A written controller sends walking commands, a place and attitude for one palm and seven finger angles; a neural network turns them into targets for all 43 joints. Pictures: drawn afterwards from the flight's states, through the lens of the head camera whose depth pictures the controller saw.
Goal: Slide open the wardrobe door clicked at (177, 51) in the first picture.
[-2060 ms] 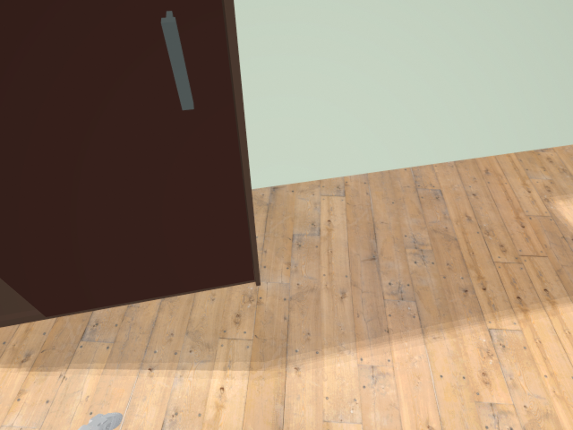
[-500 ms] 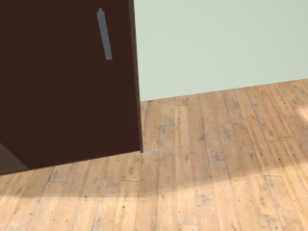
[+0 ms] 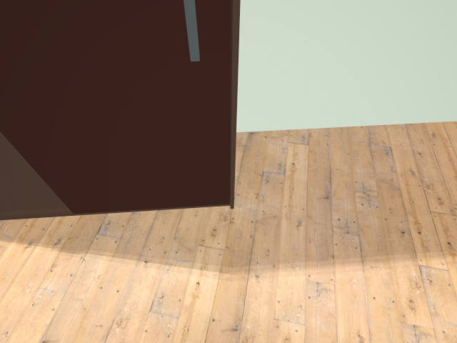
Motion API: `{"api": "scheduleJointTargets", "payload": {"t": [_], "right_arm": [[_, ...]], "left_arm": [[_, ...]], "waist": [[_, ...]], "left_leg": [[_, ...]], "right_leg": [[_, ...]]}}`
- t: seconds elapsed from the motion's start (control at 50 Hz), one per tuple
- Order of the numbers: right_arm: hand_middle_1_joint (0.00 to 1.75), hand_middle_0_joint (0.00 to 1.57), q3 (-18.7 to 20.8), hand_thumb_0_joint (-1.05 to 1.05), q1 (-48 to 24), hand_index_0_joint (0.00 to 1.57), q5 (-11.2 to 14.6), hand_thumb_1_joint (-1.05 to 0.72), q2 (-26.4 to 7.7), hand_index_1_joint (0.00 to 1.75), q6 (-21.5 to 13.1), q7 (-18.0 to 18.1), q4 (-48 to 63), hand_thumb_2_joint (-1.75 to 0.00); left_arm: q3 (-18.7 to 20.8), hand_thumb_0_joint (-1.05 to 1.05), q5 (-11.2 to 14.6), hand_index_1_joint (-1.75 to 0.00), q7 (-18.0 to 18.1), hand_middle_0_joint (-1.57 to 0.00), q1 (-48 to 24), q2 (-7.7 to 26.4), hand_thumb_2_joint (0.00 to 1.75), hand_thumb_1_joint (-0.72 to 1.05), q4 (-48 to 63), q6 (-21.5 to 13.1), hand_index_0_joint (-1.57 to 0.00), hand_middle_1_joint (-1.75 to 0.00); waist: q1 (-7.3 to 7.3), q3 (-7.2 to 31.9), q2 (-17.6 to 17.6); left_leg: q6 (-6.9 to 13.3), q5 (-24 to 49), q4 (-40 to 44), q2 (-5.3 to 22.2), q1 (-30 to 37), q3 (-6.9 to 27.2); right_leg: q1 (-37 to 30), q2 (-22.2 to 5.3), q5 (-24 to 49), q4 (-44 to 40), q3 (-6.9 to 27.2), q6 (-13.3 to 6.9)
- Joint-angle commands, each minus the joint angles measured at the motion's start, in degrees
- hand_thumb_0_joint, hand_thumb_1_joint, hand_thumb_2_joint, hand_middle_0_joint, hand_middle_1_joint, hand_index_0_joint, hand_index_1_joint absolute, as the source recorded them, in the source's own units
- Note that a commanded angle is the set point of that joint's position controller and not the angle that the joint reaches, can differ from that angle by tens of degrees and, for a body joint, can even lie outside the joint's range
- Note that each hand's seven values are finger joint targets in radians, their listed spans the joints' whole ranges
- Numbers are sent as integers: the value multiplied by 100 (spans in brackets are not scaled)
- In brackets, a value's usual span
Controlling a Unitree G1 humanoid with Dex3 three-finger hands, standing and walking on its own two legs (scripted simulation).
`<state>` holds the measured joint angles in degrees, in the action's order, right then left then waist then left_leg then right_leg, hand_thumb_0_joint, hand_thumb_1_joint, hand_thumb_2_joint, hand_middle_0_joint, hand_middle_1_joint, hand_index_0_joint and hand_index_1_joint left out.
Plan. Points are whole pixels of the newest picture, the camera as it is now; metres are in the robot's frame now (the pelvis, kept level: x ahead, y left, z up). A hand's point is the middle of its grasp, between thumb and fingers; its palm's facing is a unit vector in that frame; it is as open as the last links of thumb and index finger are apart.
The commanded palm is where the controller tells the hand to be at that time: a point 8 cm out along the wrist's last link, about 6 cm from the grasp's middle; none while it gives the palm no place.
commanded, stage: turn to face it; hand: right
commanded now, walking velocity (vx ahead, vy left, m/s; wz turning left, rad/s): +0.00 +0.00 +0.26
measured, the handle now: (191, 21) +0.76 +0.14 +0.18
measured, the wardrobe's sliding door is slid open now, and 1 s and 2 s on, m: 0.00 0.00 0.00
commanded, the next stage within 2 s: take the last steps up to it in 0.08 s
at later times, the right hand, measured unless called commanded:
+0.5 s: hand out of the picture +0.05 -0.20 -0.18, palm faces -0.08 +0.98 -0.16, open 7.4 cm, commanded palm none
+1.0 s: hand (275, 257) +0.34 -0.08 -0.18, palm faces -0.36 +0.93 -0.10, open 7.4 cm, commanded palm none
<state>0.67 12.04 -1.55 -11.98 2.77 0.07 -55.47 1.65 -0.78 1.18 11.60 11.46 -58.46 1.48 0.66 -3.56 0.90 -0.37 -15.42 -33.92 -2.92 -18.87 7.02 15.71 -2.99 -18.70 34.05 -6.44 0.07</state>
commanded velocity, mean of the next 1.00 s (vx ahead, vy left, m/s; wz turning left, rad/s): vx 0.23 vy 0.13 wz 0.16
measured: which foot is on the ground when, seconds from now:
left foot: down 0.00-0.50, up 0.52-1.00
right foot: down 0.00-0.22, up 0.24-0.50, down 0.52-1.00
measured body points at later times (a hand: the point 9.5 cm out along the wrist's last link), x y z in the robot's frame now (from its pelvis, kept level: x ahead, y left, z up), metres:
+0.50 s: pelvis +0.04 -0.02 +0.00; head +0.05 -0.05 +0.45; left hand +0.07 +0.23 -0.13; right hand +0.06 -0.26 -0.16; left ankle +0.00 +0.11 -0.73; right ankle +0.04 -0.12 -0.73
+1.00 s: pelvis +0.18 +0.04 +0.00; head +0.24 +0.03 +0.44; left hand -0.04 +0.17 -0.11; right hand +0.36 -0.13 -0.17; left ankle +0.27 +0.19 -0.71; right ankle +0.05 -0.12 -0.73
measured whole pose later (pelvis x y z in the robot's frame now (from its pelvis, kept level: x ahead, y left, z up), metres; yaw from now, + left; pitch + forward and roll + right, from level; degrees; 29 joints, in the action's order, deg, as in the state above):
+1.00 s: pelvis +0.18 +0.04 +0.00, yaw +15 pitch +1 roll +2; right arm 2.8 3.7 -1.9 -11.1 1.1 -2.6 -58.4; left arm 1.0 -2.0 2.8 32.4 4.2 -68.4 -3.0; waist 5.8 -6.1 1.9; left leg 1.9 -10.2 -35.7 1.7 -29.0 -7.5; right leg -4.1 -8.2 -26.5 23.1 -12.2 3.9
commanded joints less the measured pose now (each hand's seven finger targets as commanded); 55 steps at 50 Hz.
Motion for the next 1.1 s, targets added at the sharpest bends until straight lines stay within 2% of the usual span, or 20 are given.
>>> {"api": "scheduleJointTargets", "payload": {"t": [0.0, 0.08, 0.12, 0.18, 0.2, 0.22, 0.24, 0.32, 0.44, 0.46, 0.48, 0.5, 0.52, 0.6, 0.66, 0.84, 0.94, 0.98, 1.02, 1.08], "right_arm": [[30, 20, 303, 0, -35, 20, 13, -90, -931, 30, -112, 72, 496, -90], [30, 20, 293, 0, 128, 20, 17, -90, -535, 30, -82, 47, 503, -90], [30, 20, 327, 0, 122, 20, 1, -90, -451, 30, -60, 40, 509, -90], [30, 20, 346, 0, 962, 20, -12, -90, -392, 30, -174, 5, 214, -90], [30, 20, 419, 0, 1043, 20, -88, -90, -899, 30, -267, 42, 190, -90], [30, 20, 416, 0, 1195, 20, 4, -90, -1103, 30, -265, 73, 178, -90], [30, 20, 450, 0, 1133, 20, 1, -90, -1072, 30, -253, 87, 216, -90], [30, 20, 418, 0, 437, 20, -31, -90, -813, 30, -378, 93, 311, -90], [30, 20, 474, 0, 480, 20, 4, -90, -862, 30, -323, -14, 159, -90], [30, 20, 451, 0, 429, 20, 31, -90, -657, 30, -302, -45, 184, -90], [30, 20, 388, 0, 585, 20, 60, -90, -272, 30, -289, -119, 254, -90], [30, 20, 381, 0, 263, 20, -15, -90, -278, 30, -312, -157, 488, -90], [30, 20, 444, 0, -160, 20, -95, -90, -534, 30, -268, -156, 566, -90], [30, 20, 462, 0, 368, 20, -105, -90, -246, 30, -202, -292, 44, -90], [30, 20, 421, 0, 458, 20, -84, -90, -92, 30, -127, -283, -83, -90], [30, 20, 218, 0, -1240, 20, -35, -90, 91, 30, -203, -342, 252, -90], [30, 20, 273, 0, -701, 20, 11, -90, -99, 30, -318, -257, 17, -90], [30, 20, 410, 0, 765, 20, -11, -90, -473, 30, -462, -180, -451, -90], [30, 20, 563, 0, 1698, 20, 55, -90, -1195, 30, -573, -14, -736, -90], [30, 20, 376, 0, 401, 20, 94, -90, -562, 30, -487, 141, -433, -90]], "left_arm": [[253, 0, 6, -30, 53, -20, 249, 815, 90, 90, 359, -157, -20, -30], [356, 0, -12, -30, 73, -20, 97, 1067, 90, 90, 399, -219, -20, -30], [328, 0, -57, -30, 86, -20, 24, 965, 90, 90, 441, -216, -20, -30], [307, 0, -72, -30, 78, -20, -40, 950, 90, 90, 382, -155, -20, -30], [261, 0, -10, -30, 48, -20, 220, 555, 90, 90, 456, -127, -20, -30], [201, 0, -17, -30, 22, -20, -47, 455, 90, 90, 621, -99, -20, -30], [219, 0, -39, -30, 12, -20, -266, 538, 90, 90, 669, -78, -20, -30], [238, 0, -97, -30, -99, -20, -25, 511, 90, 90, 515, -183, -20, -30], [177, 0, -37, -30, 6, -20, 630, 301, 90, 90, 369, -384, -20, -30], [203, 0, -30, -30, 75, -20, 1094, 470, 90, 90, 186, -445, -20, -30], [331, 0, -98, -30, 129, -20, 1514, 1056, 90, 90, 46, -484, -20, -30], [410, 0, -134, -30, 166, -20, 1864, 1515, 90, 90, 25, -467, -20, -30], [386, 0, -121, -30, 194, -20, 1774, 1450, 90, 90, -26, -476, -20, -30], [142, 0, -83, -30, 198, -20, 1101, 662, 90, 90, 43, -607, -20, -30], [87, 0, -53, -30, 217, -20, 1424, 492, 90, 90, -157, -650, -20, -30], [87, 0, -130, -30, 231, -20, 2425, 364, 90, 90, -723, -597, -20, -30], [188, 0, -96, -30, 224, -20, 2262, 556, 90, 90, -831, -520, -20, -30], [246, 0, -4, -30, 173, -20, 2027, 576, 90, 90, -799, -511, -20, -30], [140, 0, 111, -30, 104, -20, 2206, -43, 90, 90, -550, -468, -20, -30], [199, 0, 5, -30, 56, -20, 1426, -94, 90, 90, -386, -302, -20, -30]], "waist": [[60, 556, -22], [-72, 506, -1256], [-106, 318, -939], [-433, 518, -259], [-320, 566, 1383], [-460, 396, 1511], [-480, 242, 1315], [-35, 159, 512], [157, 438, 645], [333, 554, 209], [464, 596, -1285], [600, 269, -1725], [591, -69, -1406], [16, -387, -860], [-41, -371, -953], [434, -671, -1000], [115, -156, -1238], [-563, 779, -875], [-628, 1848, 925], [-262, 593, 60]], "left_leg": [[355, 642, 501, 627, -476, 663], [18, -448, -1468, 101, -545, -500], [12, -1251, -1809, 327, -387, -621], [62, 255, 443, 472, 808, -590], [478, 667, 1413, 1568, 1379, 1311], [1090, 406, 2012, 2236, 1101, 2270], [1280, -1128, 2328, 2051, 776, 2465], [1200, -1077, 2136, 1445, 451, 1292], [974, -444, 1369, 940, 10, 628], [753, -490, 688, 679, -539, 405], [394, -915, -792, 141, -1663, -171], [165, -1684, -2010, 50, -2518, -632], [148, -1447, -2795, 414, -2728, -212], [-51, 216, -3444, 610, -2152, -435], [-118, 642, -3702, 556, -2253, -589], [-43, 716, -1325, 739, -2305, -1301], [343, 398, 5, 313, -410, -1588], [486, 1116, 659, 338, 1858, -1516], [1427, 3121, 994, 2806, 3720, 1293], [1361, 1087, 1654, 2314, 1303, 318]], "right_leg": [[-462, -507, 87, -518, 605, -144], [-278, -1656, 816, -1489, 1407, -786], [42, -1860, 1520, -1361, 1300, -1034], [269, -1137, 1217, 217, 286, -367], [1338, -320, -618, 1642, -322, 82], [1809, -7, -1700, 2427, 123, 173], [1936, -78, -1504, 2850, 540, 118], [1487, -231, -546, 2545, 406, 147], [-537, 102, 145, -344, -111, 97], [-1502, -149, 250, -1028, 121, 66], [-2333, -1495, -877, -1846, 1933, -285], [-2140, -2796, -1347, -2455, 3505, -835], [-1600, -3003, -1439, -2631, 3800, -1036], [-875, -1679, 734, -2324, 1264, -344], [-935, -1414, 1965, -2155, 520, -181], [-1680, -1520, 3425, -1989, 125, -494], [-1593, -1625, 5138, -995, -107, -419], [-844, -1321, 4344, 635, -264, -124], [1531, -50, -1794, 4117, -53, 86], [1620, -691, -811, 4337, 572, -25]]}}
